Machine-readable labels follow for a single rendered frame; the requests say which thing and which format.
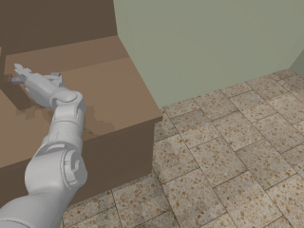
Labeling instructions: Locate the left robot upper arm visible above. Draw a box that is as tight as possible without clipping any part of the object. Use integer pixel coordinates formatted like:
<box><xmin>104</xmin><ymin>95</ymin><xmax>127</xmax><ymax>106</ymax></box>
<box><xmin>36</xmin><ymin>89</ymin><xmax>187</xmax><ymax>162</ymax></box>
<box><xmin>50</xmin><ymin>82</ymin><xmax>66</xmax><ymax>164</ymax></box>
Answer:
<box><xmin>0</xmin><ymin>149</ymin><xmax>87</xmax><ymax>228</ymax></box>

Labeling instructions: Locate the robot left forearm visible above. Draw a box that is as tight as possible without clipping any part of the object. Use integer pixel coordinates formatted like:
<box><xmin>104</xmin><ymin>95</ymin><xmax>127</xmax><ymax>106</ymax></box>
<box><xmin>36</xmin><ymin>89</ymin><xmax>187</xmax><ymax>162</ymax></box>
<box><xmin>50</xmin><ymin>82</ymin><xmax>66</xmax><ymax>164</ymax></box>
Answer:
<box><xmin>25</xmin><ymin>86</ymin><xmax>86</xmax><ymax>191</ymax></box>

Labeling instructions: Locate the robot left hand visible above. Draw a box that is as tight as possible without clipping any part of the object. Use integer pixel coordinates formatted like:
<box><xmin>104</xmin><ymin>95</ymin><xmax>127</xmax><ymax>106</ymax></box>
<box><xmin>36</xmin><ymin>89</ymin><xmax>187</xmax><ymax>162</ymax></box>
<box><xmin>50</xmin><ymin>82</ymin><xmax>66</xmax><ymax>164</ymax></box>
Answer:
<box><xmin>14</xmin><ymin>64</ymin><xmax>66</xmax><ymax>109</ymax></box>

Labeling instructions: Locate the tap lever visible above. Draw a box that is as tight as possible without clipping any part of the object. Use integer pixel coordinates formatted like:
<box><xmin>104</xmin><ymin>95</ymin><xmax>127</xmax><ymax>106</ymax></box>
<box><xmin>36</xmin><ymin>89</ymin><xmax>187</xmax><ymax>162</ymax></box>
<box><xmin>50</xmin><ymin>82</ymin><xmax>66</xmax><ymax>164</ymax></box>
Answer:
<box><xmin>11</xmin><ymin>72</ymin><xmax>61</xmax><ymax>85</ymax></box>

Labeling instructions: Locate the counter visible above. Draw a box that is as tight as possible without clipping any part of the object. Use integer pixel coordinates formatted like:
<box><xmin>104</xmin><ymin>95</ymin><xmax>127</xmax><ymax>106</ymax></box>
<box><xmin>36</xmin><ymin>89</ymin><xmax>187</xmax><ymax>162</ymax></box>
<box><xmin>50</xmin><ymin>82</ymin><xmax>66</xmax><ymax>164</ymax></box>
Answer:
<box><xmin>0</xmin><ymin>0</ymin><xmax>163</xmax><ymax>208</ymax></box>

